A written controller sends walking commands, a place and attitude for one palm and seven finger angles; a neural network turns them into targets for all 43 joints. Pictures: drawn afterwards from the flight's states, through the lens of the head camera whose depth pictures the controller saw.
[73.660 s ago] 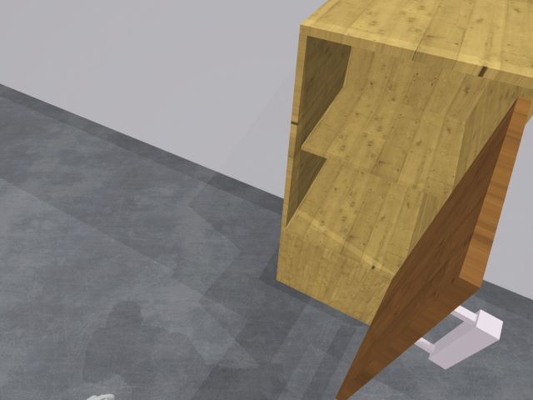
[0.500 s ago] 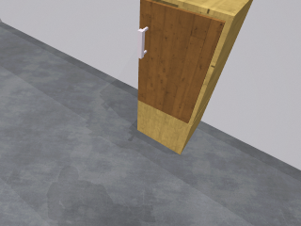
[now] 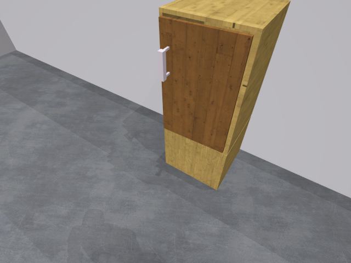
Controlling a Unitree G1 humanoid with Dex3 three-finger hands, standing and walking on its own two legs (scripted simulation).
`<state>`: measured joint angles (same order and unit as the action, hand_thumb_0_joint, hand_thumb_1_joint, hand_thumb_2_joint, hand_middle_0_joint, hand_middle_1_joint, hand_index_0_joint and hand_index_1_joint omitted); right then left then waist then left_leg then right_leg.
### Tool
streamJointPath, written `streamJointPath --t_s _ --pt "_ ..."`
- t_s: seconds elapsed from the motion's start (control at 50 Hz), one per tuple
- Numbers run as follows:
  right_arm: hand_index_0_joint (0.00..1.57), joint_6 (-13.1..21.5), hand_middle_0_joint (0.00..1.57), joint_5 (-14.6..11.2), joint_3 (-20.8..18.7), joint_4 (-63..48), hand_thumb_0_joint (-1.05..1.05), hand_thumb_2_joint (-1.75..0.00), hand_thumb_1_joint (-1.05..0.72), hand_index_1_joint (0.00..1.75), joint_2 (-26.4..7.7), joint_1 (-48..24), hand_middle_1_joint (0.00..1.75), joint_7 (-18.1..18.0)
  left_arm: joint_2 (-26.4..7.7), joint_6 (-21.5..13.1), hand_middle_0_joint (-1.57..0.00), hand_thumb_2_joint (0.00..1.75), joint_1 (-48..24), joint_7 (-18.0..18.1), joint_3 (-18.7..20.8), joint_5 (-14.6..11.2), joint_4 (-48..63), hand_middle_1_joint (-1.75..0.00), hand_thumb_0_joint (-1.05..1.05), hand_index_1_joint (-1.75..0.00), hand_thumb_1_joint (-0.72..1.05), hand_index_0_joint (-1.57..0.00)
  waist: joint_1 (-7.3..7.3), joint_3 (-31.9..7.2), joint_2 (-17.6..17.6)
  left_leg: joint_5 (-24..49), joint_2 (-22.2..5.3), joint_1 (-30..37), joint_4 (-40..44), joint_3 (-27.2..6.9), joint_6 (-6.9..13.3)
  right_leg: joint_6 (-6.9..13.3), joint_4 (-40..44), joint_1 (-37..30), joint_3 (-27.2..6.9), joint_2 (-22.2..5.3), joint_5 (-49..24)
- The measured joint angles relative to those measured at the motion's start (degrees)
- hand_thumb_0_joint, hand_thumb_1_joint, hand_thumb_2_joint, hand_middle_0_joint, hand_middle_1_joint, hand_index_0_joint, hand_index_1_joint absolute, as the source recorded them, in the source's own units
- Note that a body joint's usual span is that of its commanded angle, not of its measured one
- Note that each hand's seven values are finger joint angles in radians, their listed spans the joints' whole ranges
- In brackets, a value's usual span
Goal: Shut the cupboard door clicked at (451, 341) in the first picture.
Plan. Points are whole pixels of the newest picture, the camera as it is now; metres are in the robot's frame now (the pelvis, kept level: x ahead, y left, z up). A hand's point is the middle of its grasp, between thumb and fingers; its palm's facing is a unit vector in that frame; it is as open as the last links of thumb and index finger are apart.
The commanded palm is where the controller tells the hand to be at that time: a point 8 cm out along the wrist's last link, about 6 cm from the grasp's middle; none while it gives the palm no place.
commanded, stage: let the arm hang, fingers relaxed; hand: left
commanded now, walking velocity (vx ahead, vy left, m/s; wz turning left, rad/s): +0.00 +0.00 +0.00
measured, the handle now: (164, 63) +0.86 +0.09 +0.04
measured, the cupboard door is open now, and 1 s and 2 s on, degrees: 2 2 2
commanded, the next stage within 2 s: look to check the result in 0.28 s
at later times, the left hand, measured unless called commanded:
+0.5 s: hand out of the picture -0.04 +0.15 -0.18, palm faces +0.04 -0.99 -0.16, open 7.3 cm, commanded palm none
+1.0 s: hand out of the picture -0.02 +0.16 -0.18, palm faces +0.03 -0.98 -0.18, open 7.4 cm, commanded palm none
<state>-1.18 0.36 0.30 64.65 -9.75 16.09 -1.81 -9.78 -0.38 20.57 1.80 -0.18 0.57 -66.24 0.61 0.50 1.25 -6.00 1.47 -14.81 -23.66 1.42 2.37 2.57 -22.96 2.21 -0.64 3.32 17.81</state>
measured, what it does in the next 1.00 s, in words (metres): stands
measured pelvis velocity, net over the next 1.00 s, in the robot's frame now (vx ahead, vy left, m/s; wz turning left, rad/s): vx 0.02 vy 0.00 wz -0.01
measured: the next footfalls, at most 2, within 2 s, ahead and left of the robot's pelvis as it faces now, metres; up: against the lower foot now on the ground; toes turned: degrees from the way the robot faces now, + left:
right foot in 1.72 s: +0.10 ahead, -0.16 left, +0.00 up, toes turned +25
left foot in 2.00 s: -0.01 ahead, +0.10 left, +0.00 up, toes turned +40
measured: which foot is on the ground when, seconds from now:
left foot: down 0.00-1.00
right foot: down 0.00-1.00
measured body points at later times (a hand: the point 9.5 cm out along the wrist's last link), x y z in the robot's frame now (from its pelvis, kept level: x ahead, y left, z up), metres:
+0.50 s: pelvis +0.02 +0.00 +0.00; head +0.02 +0.00 +0.45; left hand -0.04 +0.21 -0.16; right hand -0.02 -0.21 -0.16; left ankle +0.08 +0.09 -0.74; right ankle -0.06 -0.09 -0.74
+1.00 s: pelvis +0.02 +0.00 +0.00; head +0.02 +0.00 +0.45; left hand -0.02 +0.21 -0.16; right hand +0.02 -0.22 -0.16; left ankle +0.08 +0.09 -0.74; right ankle -0.06 -0.09 -0.74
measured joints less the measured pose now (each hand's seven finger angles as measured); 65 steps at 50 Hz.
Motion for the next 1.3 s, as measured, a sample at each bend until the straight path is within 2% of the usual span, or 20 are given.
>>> streamJointPath --t_s 0.14,0.26,0.6,1.02,1.12,1.2,1.26,1.3 --pt "0.20 0.3 0.20 0.2 0.3 -0.3 0.01 -0.90 -0.91 0.30 1.0 -0.1 0.30 -0.2 1.9 -0.3 -0.20 0.89 -3.0 0.1 -0.3 -0.1 1.9 -0.29 0.00 -0.30 0.91 -0.20 0.41 -0.6 -1.0 -0.4 0.0 0.0 -0.2 0.0 -0.2 0.1 0.2 -0.2 0.0 0.1 0.3" --pt "0.20 0.4 0.20 0.2 0.5 0.0 0.01 -0.90 -0.91 0.30 1.8 0.9 0.30 -0.4 2.6 -0.1 -0.20 0.89 -2.8 0.2 -0.2 -0.1 1.7 -0.29 0.01 -0.30 0.92 -0.20 0.50 0.0 -1.5 -0.9 -0.2 0.1 -0.4 0.0 -0.3 0.2 0.8 -0.6 -0.1 0.2 0.2" --pt "0.20 0.2 0.20 0.0 0.6 1.0 0.01 -0.90 -0.91 0.30 2.4 1.8 0.30 -0.9 2.8 0.3 -0.20 0.89 1.7 0.5 0.1 -0.3 -0.9 -0.29 0.00 -0.30 0.91 -0.20 -0.18 1.9 -1.6 -1.7 0.2 0.4 -0.3 0.3 0.0 0.0 1.6 -1.2 -0.4 -0.3 0.6" --pt "0.20 0.5 0.20 0.0 0.4 0.3 0.01 -0.90 -0.91 0.30 1.2 -0.2 0.30 -0.7 2.5 -0.2 -0.20 0.89 0.1 0.4 0.0 -0.1 0.0 -0.29 0.00 -0.30 0.91 -0.20 -0.25 1.2 -1.5 -1.7 0.6 1.4 0.7 0.5 -0.1 0.1 1.5 -1.7 -0.5 -0.7 1.1" --pt "0.20 -0.1 0.20 0.1 0.1 -0.4 0.01 -0.90 -0.91 0.30 1.2 0.6 0.30 -0.4 2.1 0.4 -0.20 0.89 -0.9 0.6 0.8 0.0 1.3 -0.29 0.00 -0.30 0.91 -0.20 0.37 1.6 -1.4 -2.7 1.1 -0.6 -2.2 -1.0 -0.2 0.2 -0.9 -0.6 1.2 -0.8 2.6" --pt "0.20 -1.3 0.20 0.3 -0.7 -1.4 0.01 -0.90 -0.91 0.30 0.8 1.1 0.30 0.0 1.6 1.0 -0.20 0.89 -1.9 0.7 1.9 0.2 3.3 -0.29 0.00 -0.30 0.91 -0.20 0.43 2.5 -0.9 -4.9 1.6 -3.6 -7.8 -2.9 -0.3 0.5 -4.5 0.7 3.7 -0.7 4.9" --pt "0.20 -2.3 0.20 0.5 -1.5 -2.5 0.01 -0.90 -0.91 0.30 0.6 1.4 0.30 0.5 0.8 1.3 -0.20 0.89 -2.5 0.7 2.6 0.6 4.9 -0.29 0.00 -0.30 0.91 -0.20 0.90 3.5 -1.0 -11.5 0.0 -6.1 -16.9 -0.8 -1.2 0.6 -7.6 0.7 6.3 -0.8 7.3" --pt "0.20 -2.8 0.20 0.6 -1.9 -3.5 0.01 -0.90 -0.91 0.30 0.5 1.4 0.30 0.7 -0.1 1.5 -0.20 0.89 -3.1 0.6 3.1 0.8 5.8 -0.29 0.00 -0.30 0.91 -0.20 1.22 4.4 -2.0 -15.1 -1.0 -6.0 -19.3 1.3 -1.6 0.3 -10.4 0.8 7.8 -2.0 9.4"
